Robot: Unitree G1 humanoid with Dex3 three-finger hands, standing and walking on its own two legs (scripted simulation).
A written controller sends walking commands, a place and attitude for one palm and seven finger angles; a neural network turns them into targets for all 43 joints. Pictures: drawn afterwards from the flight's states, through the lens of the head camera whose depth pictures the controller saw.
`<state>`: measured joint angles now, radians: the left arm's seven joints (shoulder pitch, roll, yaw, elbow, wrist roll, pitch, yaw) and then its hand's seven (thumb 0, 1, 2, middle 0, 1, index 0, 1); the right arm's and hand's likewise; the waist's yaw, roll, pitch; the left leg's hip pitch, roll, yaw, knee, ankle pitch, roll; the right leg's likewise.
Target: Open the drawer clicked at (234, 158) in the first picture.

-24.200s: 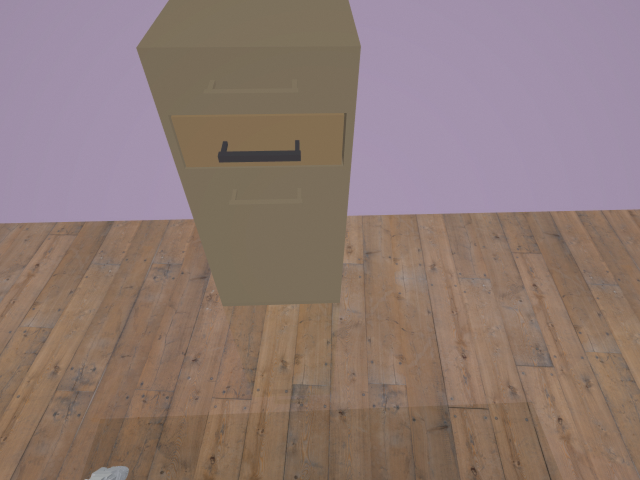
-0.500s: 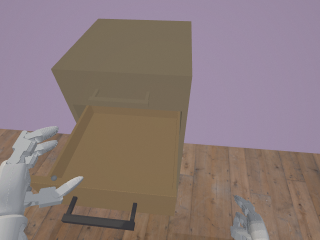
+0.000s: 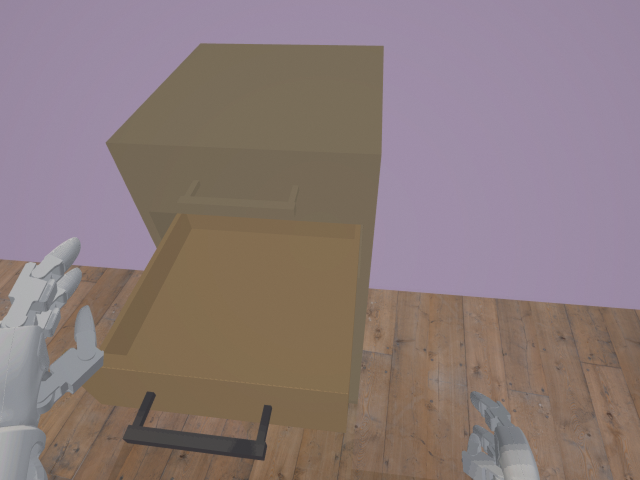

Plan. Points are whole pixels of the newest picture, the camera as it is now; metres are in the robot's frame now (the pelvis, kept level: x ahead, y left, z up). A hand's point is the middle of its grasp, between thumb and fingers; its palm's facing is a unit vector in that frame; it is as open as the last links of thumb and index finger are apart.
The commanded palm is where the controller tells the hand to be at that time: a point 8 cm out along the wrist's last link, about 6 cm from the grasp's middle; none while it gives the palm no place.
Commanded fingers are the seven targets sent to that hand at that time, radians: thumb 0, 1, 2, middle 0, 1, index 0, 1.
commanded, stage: step back with the hand held close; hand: left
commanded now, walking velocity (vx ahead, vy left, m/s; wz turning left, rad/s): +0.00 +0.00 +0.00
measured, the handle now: (200, 425) +0.20 +0.20 -0.06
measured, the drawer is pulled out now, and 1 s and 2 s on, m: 0.30 0.30 0.30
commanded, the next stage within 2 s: stop stepping back and stand still in 1.52 s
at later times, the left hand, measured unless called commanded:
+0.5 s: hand (76, 377) +0.16 +0.25 +0.14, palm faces +0.28 -0.80 -0.53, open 7.4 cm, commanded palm +0.10 +0.29 +0.17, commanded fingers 0.00 0.90 0.90 -0.20 -0.30 -0.20 -0.30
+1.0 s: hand (29, 427) +0.11 +0.26 +0.15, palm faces +0.35 -0.82 -0.45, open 7.4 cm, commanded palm +0.04 +0.31 +0.17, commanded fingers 0.00 0.90 0.90 -0.20 -0.30 -0.20 -0.30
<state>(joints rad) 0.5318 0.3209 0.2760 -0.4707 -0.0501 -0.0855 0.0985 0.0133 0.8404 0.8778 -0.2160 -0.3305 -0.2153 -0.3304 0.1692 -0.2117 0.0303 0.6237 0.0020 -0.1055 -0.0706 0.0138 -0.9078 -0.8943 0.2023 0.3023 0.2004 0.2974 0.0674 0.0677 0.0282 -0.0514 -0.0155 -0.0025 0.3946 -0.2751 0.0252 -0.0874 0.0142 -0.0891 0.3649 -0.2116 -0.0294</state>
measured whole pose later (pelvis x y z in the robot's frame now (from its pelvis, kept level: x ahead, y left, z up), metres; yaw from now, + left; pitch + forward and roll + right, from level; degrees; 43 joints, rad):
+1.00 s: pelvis -0.09 +0.02 -0.02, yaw +0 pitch +1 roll -1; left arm 0.61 0.40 0.39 -0.67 -0.01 -0.22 0.16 0.01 0.88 0.90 -0.22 -0.30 -0.21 -0.30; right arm 0.18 -0.20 0.00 0.57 0.00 -0.08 -0.09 0.01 -0.91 -0.89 0.20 0.30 0.20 0.30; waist -0.01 -0.04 0.06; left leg -0.41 -0.04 0.01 0.64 -0.25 0.06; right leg -0.44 -0.01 -0.06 0.67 -0.29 0.00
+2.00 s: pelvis -0.30 -0.08 -0.01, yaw +2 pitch +1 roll +1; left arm 0.65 0.34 0.34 -0.59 -0.02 -0.17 0.15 0.01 0.88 0.90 -0.21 -0.30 -0.21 -0.30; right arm 0.27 -0.25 -0.01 0.63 0.00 -0.11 -0.08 0.01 -0.91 -0.89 0.20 0.30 0.20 0.30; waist -0.04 -0.02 -0.04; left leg -0.20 0.02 0.04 0.52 -0.42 0.05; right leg -0.37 -0.07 -0.12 0.52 -0.17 -0.02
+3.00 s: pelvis -0.34 -0.08 +0.00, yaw +6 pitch -2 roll +0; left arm 0.37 0.19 0.03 1.09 0.01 0.03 0.02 0.00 0.95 0.90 -0.21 -0.30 -0.20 -0.30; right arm 0.38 -0.14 0.01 1.07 -0.01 0.04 -0.03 0.01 -0.91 -0.89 0.20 0.30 0.20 0.30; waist 0.01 -0.01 0.09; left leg -0.19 0.02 0.06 0.46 -0.25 0.01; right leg -0.26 -0.01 -0.09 0.42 -0.14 -0.03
